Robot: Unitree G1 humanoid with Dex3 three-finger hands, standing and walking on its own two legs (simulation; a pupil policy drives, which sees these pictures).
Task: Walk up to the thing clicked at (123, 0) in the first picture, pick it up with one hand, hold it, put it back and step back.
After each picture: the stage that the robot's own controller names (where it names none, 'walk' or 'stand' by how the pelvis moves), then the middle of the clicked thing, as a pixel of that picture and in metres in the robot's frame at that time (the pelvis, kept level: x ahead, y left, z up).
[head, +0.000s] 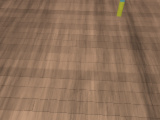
stand; (120, 7) +2.02 -0.55 -0.65
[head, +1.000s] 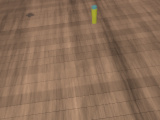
walk; (94, 14) +1.94 -0.05 -0.63
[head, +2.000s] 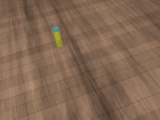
walk; (57, 37) +1.34 +0.34 -0.65
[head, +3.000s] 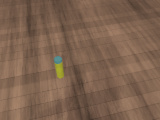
walk; (59, 67) +0.88 +0.26 -0.64
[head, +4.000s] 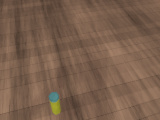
walk; (55, 103) +0.55 +0.19 -0.63
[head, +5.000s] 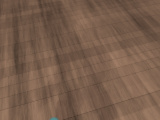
stand; out of the picture +0.36 +0.21 -0.63
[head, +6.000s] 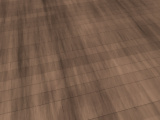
stand; out of the picture +0.33 +0.18 -0.66
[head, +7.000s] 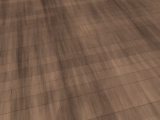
stand; out of the picture +0.34 +0.19 -0.66
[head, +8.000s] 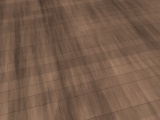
stand; out of the picture +0.34 +0.20 -0.66
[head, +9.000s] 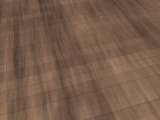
stand; out of the picture +0.33 +0.20 -0.66
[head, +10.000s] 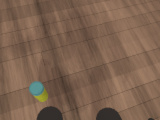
go down; (39, 92) +0.37 +0.21 -0.46
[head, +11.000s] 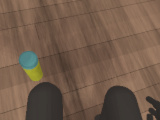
go down; (32, 68) +0.41 +0.24 -0.28
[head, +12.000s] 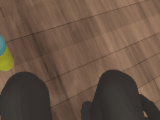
close in; out of the picture +0.40 +0.26 -0.19
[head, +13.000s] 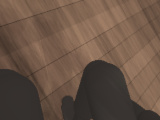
close; out of the picture +0.39 +0.28 -0.15
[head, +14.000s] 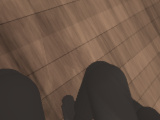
lift; out of the picture +0.37 +0.29 -0.15
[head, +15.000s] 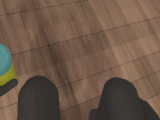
lift; (0, 71) +0.31 +0.27 -0.04
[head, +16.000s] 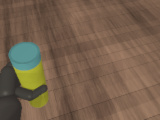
hold; (33, 80) +0.32 +0.16 +0.08
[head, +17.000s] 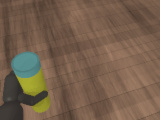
hold; (34, 86) +0.32 +0.17 +0.03
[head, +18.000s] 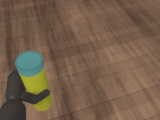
crouch; (37, 85) +0.32 +0.16 +0.03
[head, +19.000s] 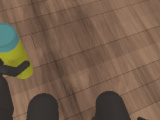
crouch; (15, 56) +0.41 +0.21 -0.05
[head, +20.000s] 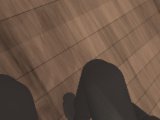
lower; out of the picture +0.40 +0.29 -0.16
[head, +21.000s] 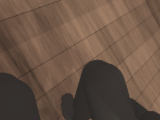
lower; out of the picture +0.40 +0.30 -0.15
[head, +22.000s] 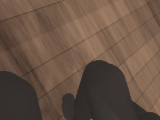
lower; out of the picture +0.39 +0.30 -0.15
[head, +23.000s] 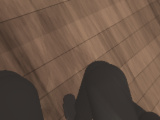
lower; out of the picture +0.37 +0.30 -0.15
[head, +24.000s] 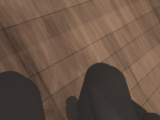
loosen; out of the picture +0.37 +0.26 -0.15
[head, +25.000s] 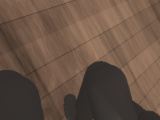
withdraw; out of the picture +0.36 +0.27 -0.16
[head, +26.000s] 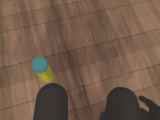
walk; (43, 71) +0.41 +0.21 -0.33
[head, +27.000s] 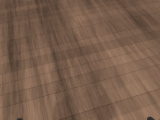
stand; out of the picture +0.32 +0.18 -0.59
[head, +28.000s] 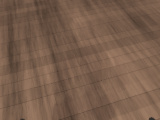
stand; out of the picture +0.33 +0.20 -0.60
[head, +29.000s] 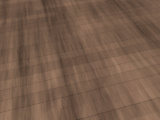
stand; out of the picture +0.34 +0.18 -0.65
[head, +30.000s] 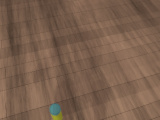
walk; (56, 113) +0.38 +0.15 -0.63
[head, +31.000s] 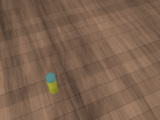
walk; (52, 84) +0.58 +0.21 -0.63
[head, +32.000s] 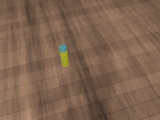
stand; (64, 56) +0.92 +0.21 -0.63
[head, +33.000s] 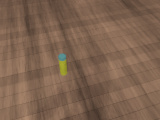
stand; (63, 65) +0.95 +0.20 -0.65
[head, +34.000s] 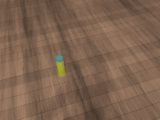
stand; (60, 66) +0.94 +0.22 -0.66
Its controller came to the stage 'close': yes
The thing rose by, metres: 0.68
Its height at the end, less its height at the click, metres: +0.00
